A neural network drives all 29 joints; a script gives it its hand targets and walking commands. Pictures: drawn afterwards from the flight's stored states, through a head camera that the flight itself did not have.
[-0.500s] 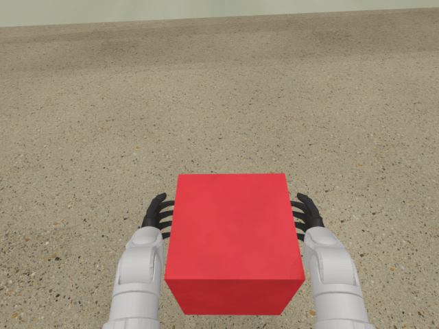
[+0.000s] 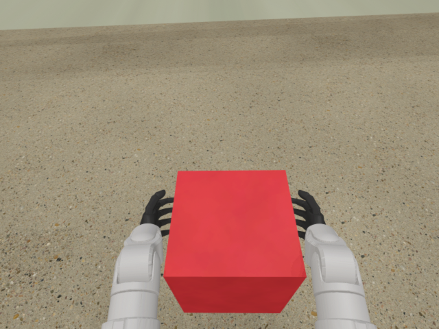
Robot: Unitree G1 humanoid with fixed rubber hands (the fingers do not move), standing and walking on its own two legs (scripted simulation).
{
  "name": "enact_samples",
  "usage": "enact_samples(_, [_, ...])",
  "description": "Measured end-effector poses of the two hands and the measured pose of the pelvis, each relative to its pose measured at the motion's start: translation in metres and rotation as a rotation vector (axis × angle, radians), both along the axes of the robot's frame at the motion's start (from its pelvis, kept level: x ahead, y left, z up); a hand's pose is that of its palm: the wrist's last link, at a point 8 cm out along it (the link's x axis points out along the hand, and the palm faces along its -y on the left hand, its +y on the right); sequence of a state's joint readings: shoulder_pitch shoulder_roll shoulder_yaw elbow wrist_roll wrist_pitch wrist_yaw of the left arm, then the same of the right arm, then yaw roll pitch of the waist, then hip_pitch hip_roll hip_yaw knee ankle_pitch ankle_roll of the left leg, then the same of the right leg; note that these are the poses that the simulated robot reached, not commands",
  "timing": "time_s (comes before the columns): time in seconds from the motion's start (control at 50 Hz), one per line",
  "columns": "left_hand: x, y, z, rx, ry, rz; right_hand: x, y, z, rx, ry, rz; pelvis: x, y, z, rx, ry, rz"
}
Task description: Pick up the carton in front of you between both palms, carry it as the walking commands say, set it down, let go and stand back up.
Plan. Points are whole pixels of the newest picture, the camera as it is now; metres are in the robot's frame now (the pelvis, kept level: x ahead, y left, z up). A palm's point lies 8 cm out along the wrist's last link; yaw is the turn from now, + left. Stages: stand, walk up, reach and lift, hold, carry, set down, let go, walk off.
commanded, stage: carry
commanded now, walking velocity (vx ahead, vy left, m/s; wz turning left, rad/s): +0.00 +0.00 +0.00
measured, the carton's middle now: (231, 245) +0.30 +0.00 -0.04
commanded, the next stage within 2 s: none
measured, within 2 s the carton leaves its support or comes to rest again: neither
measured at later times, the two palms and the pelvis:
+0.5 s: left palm (147, 233) +0.29 +0.16 +0.04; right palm (311, 234) +0.29 -0.14 +0.04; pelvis -0.01 +0.01 +0.00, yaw +0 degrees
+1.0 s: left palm (171, 172) +0.42 +0.13 +0.05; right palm (310, 171) +0.43 -0.17 +0.05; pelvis +0.14 -0.03 +0.02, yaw +0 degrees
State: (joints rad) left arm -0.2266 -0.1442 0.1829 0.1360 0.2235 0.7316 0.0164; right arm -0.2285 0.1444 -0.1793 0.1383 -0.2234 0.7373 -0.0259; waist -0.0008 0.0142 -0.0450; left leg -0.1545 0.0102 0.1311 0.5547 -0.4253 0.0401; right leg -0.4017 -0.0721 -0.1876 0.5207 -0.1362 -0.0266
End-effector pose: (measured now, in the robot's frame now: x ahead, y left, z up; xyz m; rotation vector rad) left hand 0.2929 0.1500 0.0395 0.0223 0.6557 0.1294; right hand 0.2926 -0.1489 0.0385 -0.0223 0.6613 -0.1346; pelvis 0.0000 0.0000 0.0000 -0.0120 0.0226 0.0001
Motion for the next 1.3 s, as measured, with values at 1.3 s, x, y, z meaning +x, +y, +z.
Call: enact_samples(1.3, [0.299, 0.009, -0.020, -0.033, 0.076, -0.065, 0.282, 0.010, -0.008, -0.036, 0.076, -0.059, 0.294, 0.027, 0.012, 0.002, 0.040, -0.065])
